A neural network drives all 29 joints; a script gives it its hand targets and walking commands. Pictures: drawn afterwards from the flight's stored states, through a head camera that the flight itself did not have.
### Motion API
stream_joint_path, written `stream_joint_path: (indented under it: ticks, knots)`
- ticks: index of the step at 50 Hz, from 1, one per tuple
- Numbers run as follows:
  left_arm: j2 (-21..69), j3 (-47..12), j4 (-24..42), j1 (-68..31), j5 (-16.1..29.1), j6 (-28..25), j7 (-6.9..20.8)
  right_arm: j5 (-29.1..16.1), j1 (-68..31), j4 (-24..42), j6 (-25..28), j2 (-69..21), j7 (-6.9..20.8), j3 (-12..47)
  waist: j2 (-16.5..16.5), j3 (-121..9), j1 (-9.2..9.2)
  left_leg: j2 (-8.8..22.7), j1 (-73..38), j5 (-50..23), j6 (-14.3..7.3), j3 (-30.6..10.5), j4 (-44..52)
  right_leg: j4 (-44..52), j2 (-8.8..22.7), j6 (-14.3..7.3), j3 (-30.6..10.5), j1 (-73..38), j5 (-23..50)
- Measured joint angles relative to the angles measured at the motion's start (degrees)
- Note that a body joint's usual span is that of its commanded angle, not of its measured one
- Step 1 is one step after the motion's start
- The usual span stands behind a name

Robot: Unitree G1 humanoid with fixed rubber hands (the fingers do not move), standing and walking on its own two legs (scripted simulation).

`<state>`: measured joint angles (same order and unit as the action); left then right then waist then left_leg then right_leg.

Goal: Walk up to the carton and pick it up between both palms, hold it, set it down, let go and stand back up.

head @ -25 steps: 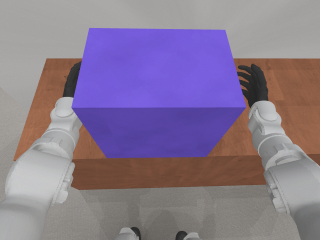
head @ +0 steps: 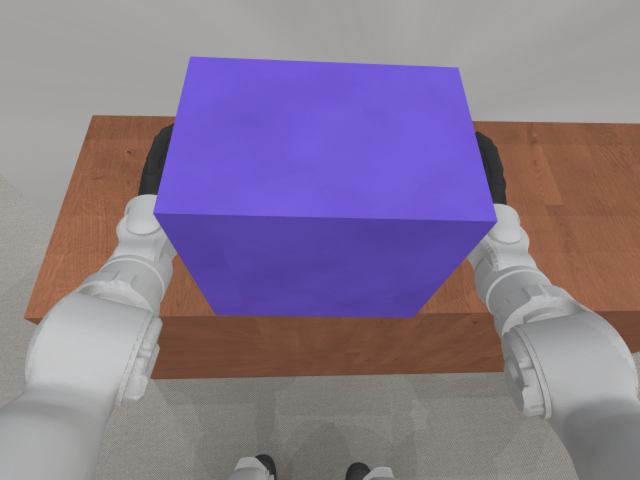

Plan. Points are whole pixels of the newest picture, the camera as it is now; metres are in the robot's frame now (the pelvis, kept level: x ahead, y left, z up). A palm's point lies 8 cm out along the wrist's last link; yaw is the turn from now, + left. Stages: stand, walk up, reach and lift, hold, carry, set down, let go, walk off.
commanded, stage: reach and lift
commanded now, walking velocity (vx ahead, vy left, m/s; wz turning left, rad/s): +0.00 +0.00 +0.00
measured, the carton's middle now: (320, 208) +0.48 +0.02 +0.00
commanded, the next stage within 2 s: none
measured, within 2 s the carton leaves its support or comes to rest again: neither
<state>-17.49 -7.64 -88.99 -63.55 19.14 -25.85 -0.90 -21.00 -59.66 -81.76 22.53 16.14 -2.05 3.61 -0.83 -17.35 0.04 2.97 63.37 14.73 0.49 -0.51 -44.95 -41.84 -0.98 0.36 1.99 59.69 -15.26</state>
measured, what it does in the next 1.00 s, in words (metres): stands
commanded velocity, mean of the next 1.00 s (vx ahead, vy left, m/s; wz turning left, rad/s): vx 0.00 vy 0.00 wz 0.00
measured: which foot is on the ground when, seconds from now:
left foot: down 0.00-1.00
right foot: down 0.00-1.00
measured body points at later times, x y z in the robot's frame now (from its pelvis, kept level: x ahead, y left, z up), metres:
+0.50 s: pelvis +0.00 +0.00 +0.00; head +0.14 +0.01 +0.43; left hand +0.48 +0.21 +0.04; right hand +0.49 -0.19 +0.04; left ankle +0.03 +0.12 -0.69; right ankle +0.02 -0.13 -0.69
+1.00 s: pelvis +0.01 +0.01 +0.03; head +0.17 +0.02 +0.45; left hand +0.48 +0.21 +0.04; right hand +0.47 -0.19 +0.04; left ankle +0.03 +0.12 -0.69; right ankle +0.02 -0.13 -0.69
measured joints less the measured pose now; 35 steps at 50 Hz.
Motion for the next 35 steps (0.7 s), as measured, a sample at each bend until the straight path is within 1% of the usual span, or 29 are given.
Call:
stream_joint_path:
  ticks: [6, 15, 24, 30, 35]
  knots:
    - [0.2, 0.3, -0.4, 0.0, -0.4, -0.3, 0.0, 0.3, 0.0, -0.1, -0.1, -0.5, 0.1, -0.1, 0.1, 0.0, -0.18, -0.1, -0.3, -0.1, 0.1, -0.1, 0.3, 0.1, 0.1, -0.1, 0.1, -0.2, -0.1]
    - [0.1, 0.9, -0.9, 0.0, -1.0, -0.8, 0.2, 1.6, 0.1, 0.1, 0.1, -1.0, -0.4, -1.2, 0.0, 0.0, -0.42, -0.2, -0.4, -0.2, 0.2, -0.2, 0.5, 0.1, 0.1, -0.2, 0.2, -0.3, -0.2]
    - [0.0, 1.7, -1.1, 0.0, -1.8, -1.1, 0.3, 3.3, 0.2, 0.2, 0.2, -1.2, -0.2, -2.7, 0.0, 0.1, -0.64, -0.3, -0.7, -0.4, 0.2, -0.4, 0.9, 0.3, 0.3, -0.2, 0.4, -0.5, -0.1]
    - [0.0, 3.4, -1.2, 0.0, -3.4, -1.6, 0.5, 5.7, 0.3, 0.2, 0.9, -1.5, 0.3, -4.8, 0.2, 0.8, -0.94, -0.5, -1.5, -0.8, 0.2, -0.4, 1.9, 1.1, 0.4, -0.2, 0.4, -1.3, 0.3]
    - [0.0, 5.9, -1.6, -0.1, -6.0, -2.7, 0.7, 9.7, 0.8, 0.4, 2.1, -2.0, 0.6, -8.2, 0.3, 1.9, -1.39, -0.6, -3.0, -1.6, 0.2, -0.3, 3.7, 3.0, 0.5, -0.2, 0.5, -2.9, 1.1]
